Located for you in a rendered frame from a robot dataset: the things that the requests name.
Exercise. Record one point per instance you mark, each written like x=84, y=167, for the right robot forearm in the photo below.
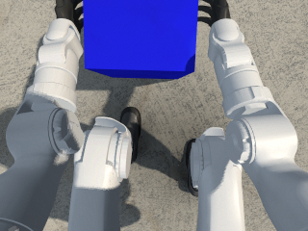
x=238, y=77

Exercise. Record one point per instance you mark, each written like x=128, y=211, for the left robot hand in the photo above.
x=66, y=9

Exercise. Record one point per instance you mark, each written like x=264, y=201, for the left robot foot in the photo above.
x=131, y=118

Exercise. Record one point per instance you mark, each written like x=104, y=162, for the robot left upper arm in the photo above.
x=42, y=143

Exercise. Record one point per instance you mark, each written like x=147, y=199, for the right robot foot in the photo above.
x=193, y=191

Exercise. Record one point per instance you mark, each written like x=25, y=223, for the right robot hand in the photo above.
x=219, y=10

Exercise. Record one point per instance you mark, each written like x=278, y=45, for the left robot forearm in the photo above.
x=56, y=73

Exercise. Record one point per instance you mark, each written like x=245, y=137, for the carton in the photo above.
x=144, y=39

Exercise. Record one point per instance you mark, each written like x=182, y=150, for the robot foot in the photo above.
x=131, y=118
x=193, y=191

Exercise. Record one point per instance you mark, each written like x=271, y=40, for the robot right upper arm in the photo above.
x=265, y=146

